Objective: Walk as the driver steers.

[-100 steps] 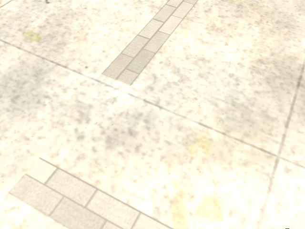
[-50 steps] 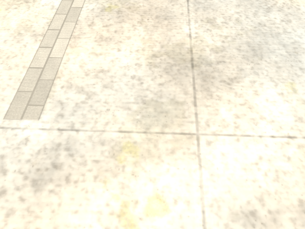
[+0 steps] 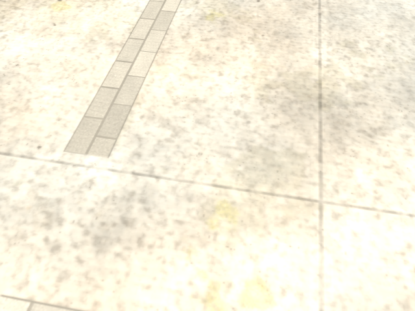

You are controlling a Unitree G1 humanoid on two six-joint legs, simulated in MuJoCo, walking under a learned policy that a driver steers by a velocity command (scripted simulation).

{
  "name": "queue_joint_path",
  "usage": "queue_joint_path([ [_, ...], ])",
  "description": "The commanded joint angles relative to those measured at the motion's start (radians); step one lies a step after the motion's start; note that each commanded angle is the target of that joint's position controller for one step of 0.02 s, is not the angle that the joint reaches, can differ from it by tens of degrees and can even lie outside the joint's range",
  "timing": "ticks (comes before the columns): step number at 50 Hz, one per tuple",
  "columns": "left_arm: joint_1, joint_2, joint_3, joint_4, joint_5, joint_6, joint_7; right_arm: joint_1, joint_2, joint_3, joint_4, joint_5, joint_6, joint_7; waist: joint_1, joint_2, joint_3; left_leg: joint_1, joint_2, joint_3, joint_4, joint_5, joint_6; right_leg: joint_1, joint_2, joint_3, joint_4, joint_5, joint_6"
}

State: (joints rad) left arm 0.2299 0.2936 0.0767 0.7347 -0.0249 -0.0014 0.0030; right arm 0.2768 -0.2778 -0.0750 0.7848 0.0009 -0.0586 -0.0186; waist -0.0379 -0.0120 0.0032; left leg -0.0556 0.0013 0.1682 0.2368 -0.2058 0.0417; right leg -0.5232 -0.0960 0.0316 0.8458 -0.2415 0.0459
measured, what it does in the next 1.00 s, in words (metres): walks ahead: right foot, then left foot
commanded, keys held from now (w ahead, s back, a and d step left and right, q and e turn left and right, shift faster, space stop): w+e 0.26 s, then w+q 0.24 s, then no key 0.50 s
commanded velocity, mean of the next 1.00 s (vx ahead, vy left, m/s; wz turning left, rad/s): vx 0.32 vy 0.00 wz -0.12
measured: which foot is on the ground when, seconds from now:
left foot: down 0.00-0.22, up 0.24-0.68, down 0.70-1.00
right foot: up 0.00-0.18, down 0.20-0.70, up 0.72-1.00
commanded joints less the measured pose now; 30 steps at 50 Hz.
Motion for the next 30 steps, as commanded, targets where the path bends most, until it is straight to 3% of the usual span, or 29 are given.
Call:
queue_joint_path([
  [1,-0.124,0.041,-0.003,-0.113,-0.002,-0.022,-0.019,-0.026,-0.172,-0.050,-0.054,0.004,-0.020,0.006,-0.028,0.089,0.064,0.049,0.311,-0.176,-0.153,-0.105,0.164,-0.145,-0.035,-0.009,-0.071,0.028,-0.015],
  [7,-0.161,0.063,-0.007,-0.162,-0.002,-0.012,-0.045,-0.008,-0.220,-0.065,-0.031,0.032,-0.007,0.028,-0.020,0.093,0.078,0.044,0.332,-0.070,-0.068,-0.052,0.124,-0.037,-0.009,-0.086,-0.172,-0.030,-0.090],
  [8,-0.125,0.073,0.000,-0.158,0.000,-0.010,-0.046,-0.026,-0.228,-0.066,-0.032,0.038,-0.003,0.029,0.012,0.087,0.063,0.024,0.323,-0.039,-0.002,0.030,0.106,0.038,0.019,-0.116,-0.207,-0.033,-0.110],
  [9,-0.036,0.096,0.016,-0.135,0.003,-0.008,-0.044,-0.049,-0.229,-0.064,-0.036,0.042,0.000,0.029,0.071,0.075,0.015,-0.030,0.293,0.015,0.142,0.202,0.079,0.195,0.073,-0.161,-0.257,-0.012,-0.135],
  [10,0.124,0.163,0.055,-0.087,-0.003,-0.003,-0.035,-0.031,-0.189,-0.047,-0.035,0.035,-0.001,0.030,0.142,0.029,-0.080,-0.120,0.232,0.080,0.396,0.370,0.039,0.439,0.136,-0.169,-0.276,-0.004,-0.172],
  [11,0.297,0.287,0.097,-0.054,-0.013,0.002,-0.015,-0.047,-0.126,-0.022,-0.077,-0.001,-0.006,0.026,0.205,-0.157,-0.139,-0.419,0.142,0.116,0.798,0.107,-0.046,0.694,-0.033,0.153,-0.372,-0.111,-0.268],
  [12,0.246,0.356,0.090,-0.099,-0.006,-0.023,-0.019,-0.057,-0.058,0.004,-0.143,-0.015,-0.035,0.021,0.126,-0.307,-0.224,-0.734,-0.028,-0.103,1.070,-0.395,-0.086,0.819,-0.235,0.749,-0.575,-0.330,-0.426],
  [13,0.205,0.254,0.058,-0.118,-0.003,-0.048,-0.035,-0.126,-0.167,-0.017,-0.147,0.030,-0.058,0.030,0.166,-0.138,-0.186,-0.833,0.021,-0.235,1.138,-0.329,-0.066,0.788,-0.268,0.734,-0.654,-0.339,-0.409],
  [14,0.171,0.188,0.036,-0.113,0.006,-0.060,-0.037,-0.114,-0.178,-0.018,-0.139,0.052,-0.069,0.039,0.129,-0.134,-0.115,-0.845,0.073,-0.217,1.103,-0.236,-0.031,0.711,-0.250,0.574,-0.628,-0.254,-0.373],
  [15,0.110,0.143,0.022,-0.118,0.007,-0.063,-0.037,-0.085,-0.171,-0.016,-0.114,0.035,-0.070,0.036,0.090,-0.066,-0.065,-0.791,0.122,-0.213,1.028,-0.149,-0.021,0.604,-0.204,0.443,-0.609,-0.135,-0.332],
  [16,0.049,0.110,0.010,-0.127,0.014,-0.066,-0.033,-0.070,-0.168,-0.019,-0.094,0.013,-0.064,0.034,0.059,-0.071,-0.042,-0.720,0.155,-0.222,0.947,-0.077,-0.023,0.516,-0.162,0.342,-0.614,-0.012,-0.302],
  [18,0.008,0.112,0.005,-0.131,0.029,-0.078,-0.023,-0.026,-0.146,-0.015,-0.062,0.010,-0.039,0.043,0.027,-0.097,-0.037,-0.623,0.159,-0.203,0.918,0.018,-0.040,0.429,-0.122,0.219,-0.652,0.207,-0.286],
  [21,0.041,0.124,0.007,-0.098,0.032,-0.095,-0.011,-0.057,-0.114,-0.005,-0.058,0.013,-0.014,0.042,0.034,-0.046,-0.001,-0.655,0.146,-0.199,0.824,0.132,-0.065,0.423,-0.098,0.079,-0.684,0.388,-0.266],
  [25,0.063,0.126,0.004,-0.068,0.038,-0.097,0.004,-0.171,-0.074,0.012,-0.091,0.023,-0.021,0.052,0.079,-0.049,0.057,-0.628,0.089,-0.191,0.539,0.335,-0.062,0.422,-0.062,-0.057,-0.729,0.358,-0.206],
  [28,0.103,0.135,0.005,-0.026,0.025,-0.086,0.016,-0.267,-0.039,0.028,-0.128,0.003,-0.036,0.071,0.103,-0.027,0.098,-0.580,0.059,-0.137,0.363,0.389,-0.044,0.450,-0.073,-0.079,-0.703,0.540,-0.186],
  [30,0.122,0.146,0.008,-0.004,0.020,-0.071,0.023,-0.277,-0.040,0.029,-0.138,-0.001,-0.044,0.088,0.101,-0.036,0.078,-0.561,0.035,-0.127,0.301,0.371,-0.027,0.522,-0.093,-0.075,-0.644,0.635,-0.183],
])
